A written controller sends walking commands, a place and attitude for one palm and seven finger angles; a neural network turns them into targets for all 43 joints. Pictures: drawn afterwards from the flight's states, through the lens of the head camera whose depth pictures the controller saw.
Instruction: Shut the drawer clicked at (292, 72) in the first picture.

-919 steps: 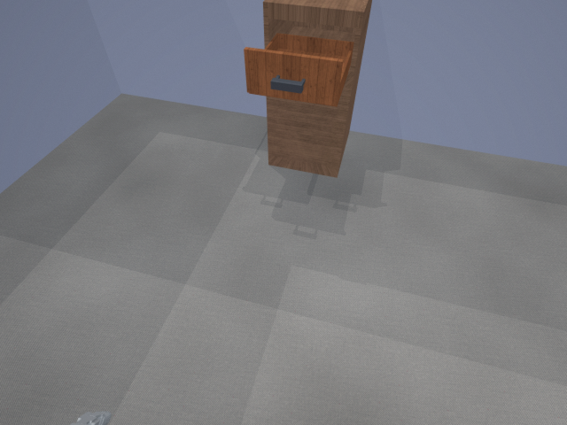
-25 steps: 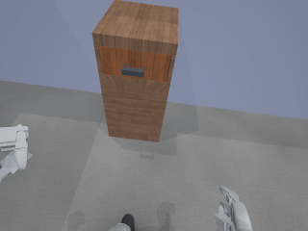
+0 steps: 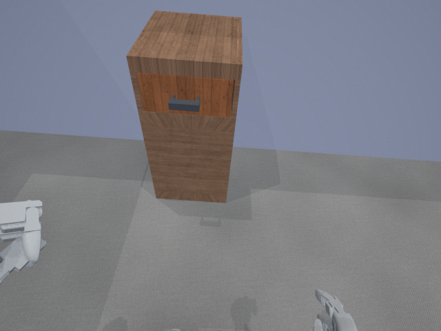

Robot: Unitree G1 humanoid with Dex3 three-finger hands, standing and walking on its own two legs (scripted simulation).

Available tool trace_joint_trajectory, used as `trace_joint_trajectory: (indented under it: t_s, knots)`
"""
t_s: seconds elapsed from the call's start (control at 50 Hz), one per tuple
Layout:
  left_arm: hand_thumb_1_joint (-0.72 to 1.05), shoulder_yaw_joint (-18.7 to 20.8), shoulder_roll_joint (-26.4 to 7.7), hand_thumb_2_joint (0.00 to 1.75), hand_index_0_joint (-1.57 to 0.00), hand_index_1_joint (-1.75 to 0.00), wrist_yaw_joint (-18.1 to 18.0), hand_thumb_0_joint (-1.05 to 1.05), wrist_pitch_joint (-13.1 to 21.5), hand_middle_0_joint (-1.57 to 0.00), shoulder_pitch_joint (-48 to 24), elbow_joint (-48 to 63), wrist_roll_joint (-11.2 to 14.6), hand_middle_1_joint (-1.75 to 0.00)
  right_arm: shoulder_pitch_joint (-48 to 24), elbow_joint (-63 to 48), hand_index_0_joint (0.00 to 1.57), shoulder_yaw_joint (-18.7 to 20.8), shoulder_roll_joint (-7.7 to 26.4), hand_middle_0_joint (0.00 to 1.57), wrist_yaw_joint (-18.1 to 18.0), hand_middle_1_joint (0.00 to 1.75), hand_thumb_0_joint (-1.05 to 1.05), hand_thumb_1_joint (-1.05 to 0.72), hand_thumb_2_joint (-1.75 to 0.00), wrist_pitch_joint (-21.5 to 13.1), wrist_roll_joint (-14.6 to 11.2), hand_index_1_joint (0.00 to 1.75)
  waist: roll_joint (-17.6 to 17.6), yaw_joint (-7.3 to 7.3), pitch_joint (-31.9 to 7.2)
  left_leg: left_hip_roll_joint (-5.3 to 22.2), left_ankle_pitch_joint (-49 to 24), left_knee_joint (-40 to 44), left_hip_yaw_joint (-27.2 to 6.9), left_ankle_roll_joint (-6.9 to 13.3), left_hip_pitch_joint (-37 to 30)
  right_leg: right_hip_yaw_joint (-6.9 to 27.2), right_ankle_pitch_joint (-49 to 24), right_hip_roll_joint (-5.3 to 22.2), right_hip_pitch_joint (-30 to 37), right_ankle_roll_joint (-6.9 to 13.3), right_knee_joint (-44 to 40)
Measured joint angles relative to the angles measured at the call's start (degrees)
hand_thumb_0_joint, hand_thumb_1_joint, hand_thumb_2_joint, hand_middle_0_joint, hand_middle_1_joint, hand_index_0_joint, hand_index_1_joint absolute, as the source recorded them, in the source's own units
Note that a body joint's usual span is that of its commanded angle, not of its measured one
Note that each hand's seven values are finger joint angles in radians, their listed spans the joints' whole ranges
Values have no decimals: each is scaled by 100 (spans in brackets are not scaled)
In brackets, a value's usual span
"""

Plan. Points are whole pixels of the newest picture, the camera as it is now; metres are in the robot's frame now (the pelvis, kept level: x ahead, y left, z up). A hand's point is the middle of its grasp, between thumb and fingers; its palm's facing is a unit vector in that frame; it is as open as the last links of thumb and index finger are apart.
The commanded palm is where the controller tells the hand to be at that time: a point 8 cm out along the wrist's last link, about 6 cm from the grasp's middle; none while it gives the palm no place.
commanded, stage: stop stepping back and stand still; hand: left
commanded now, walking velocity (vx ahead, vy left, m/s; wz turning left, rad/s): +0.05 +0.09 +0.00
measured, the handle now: (185, 101) +0.88 +0.16 -0.09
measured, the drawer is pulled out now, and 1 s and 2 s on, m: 0.00 0.00 0.00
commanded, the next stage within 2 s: let the arm hang, fingers relaxed in 0.04 s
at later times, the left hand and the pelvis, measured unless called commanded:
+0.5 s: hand out of the picture +0.00 +0.21 -0.17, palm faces +0.10 -0.97 -0.22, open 3.4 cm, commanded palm none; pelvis +0.00 +0.01 +0.00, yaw +4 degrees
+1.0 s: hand out of the picture -0.01 +0.18 -0.17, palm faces +0.08 -0.98 -0.18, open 7.2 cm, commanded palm none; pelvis +0.00 +0.02 +0.01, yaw +3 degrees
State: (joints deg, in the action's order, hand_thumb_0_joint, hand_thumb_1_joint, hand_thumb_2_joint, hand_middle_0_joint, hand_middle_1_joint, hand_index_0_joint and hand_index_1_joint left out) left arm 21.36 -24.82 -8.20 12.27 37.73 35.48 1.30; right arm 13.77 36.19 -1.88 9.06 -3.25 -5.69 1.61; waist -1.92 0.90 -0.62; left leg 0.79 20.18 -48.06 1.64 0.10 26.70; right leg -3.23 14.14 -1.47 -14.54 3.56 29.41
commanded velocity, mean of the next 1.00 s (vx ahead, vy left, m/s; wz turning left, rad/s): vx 0.00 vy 0.00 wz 0.00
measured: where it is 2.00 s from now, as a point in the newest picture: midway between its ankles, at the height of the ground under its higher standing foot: outside the picture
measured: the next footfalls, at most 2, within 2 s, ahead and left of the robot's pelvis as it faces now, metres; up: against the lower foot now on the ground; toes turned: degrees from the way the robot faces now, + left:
none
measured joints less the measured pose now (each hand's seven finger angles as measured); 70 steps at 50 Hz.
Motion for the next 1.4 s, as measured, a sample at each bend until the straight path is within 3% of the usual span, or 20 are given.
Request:
trace_joint_trajectory:
  t_s: [0.04,0.12,0.16,0.24,0.3,0.38,0.42,0.52,0.68,0.9,1.14,1.4]
  knots:
    - [88,7,129,90,-141,-160,-31,2,8,-141,-96,-207,14,-160,81,124,20,40,94,21,-31,30,1,-90,-90,57,-36,30,5,-24,-80,44,-60,106,88,28,-88,-8,120,45,48,-66,-14]
    - [88,-76,414,90,-141,-160,-88,2,-10,-141,-251,-384,9,-160,226,172,20,149,377,21,-146,30,1,-90,-90,-46,-74,30,185,-8,-72,201,-595,1544,88,121,-808,-151,386,39,70,-176,267]
    - [89,-221,453,90,-141,-160,30,2,31,-141,-518,-728,-103,-160,146,328,20,255,464,20,-65,30,1,-90,-90,-132,-73,30,179,-50,3,125,-697,1409,91,74,-755,-158,463,142,-17,-267,535]
    - [89,-1070,657,90,-138,-158,552,1,-837,-138,-1747,-3578,-280,-158,-166,786,20,330,716,20,252,29,1,-90,-90,233,-38,30,328,-56,-150,-140,-524,1129,21,139,-451,6,745,329,-254,-335,857]
    - [90,-1549,986,90,-132,-152,694,1,-1351,-132,-2240,-5848,-340,-152,-372,1046,20,262,599,20,308,29,1,-90,-90,441,6,30,351,8,-84,-139,-537,1136,-10,106,-516,-8,697,323,-193,-343,851]
    - [91,-2053,1373,90,-120,-141,784,1,-1562,-120,-2227,-7813,-299,-140,-381,1307,20,151,251,20,330,29,1,-90,-90,583,29,30,102,91,120,-105,-646,1389,-24,85,-778,-20,570,276,66,-307,588]
    - [90,-2005,1353,90,-113,-133,592,2,-1521,-114,-2180,-8398,-368,-139,-310,1501,20,107,97,20,314,29,0,-90,-90,614,21,30,31,40,223,-52,-735,1549,-63,72,-856,-56,424,211,190,-300,330]
    - [90,-1999,1186,90,-95,-114,706,2,-1415,-96,-1917,-9304,-240,-120,-124,1998,20,204,29,20,212,30,-1,-93,-90,714,-16,30,97,-141,375,-5,-979,1951,-107,66,-971,-99,87,138,389,-280,-251]
    - [90,-2103,1264,90,-64,-80,719,1,-1337,-65,-1605,-10116,-220,-82,106,2577,20,256,143,20,195,29,0,-92,-90,730,-54,30,240,-200,453,-74,-1170,2326,-44,117,-1176,-45,-66,203,530,-329,-523]
    - [90,-2140,1599,90,-29,-41,674,1,-1250,-29,-1999,-10231,-210,-40,239,2885,20,240,-128,20,190,29,0,-91,-90,706,-44,30,288,-89,375,-87,-1226,2434,23,109,-1277,20,-55,223,533,-320,-468]
    - [92,-2055,1709,90,-21,-31,620,2,-1196,-21,-2302,-10045,-213,-31,392,2909,20,263,-410,20,164,29,0,-90,-90,647,-25,30,276,21,309,-31,-1165,2374,20,39,-1276,23,29,171,505,-255,-366]
    - [91,-2041,1810,90,-20,-30,625,1,-1192,-20,-2146,-10110,-199,-30,347,2926,19,304,-334,20,135,29,0,-90,-90,641,-35,30,273,-16,429,35,-1101,2330,-31,-33,-1298,-21,72,100,567,-187,-389]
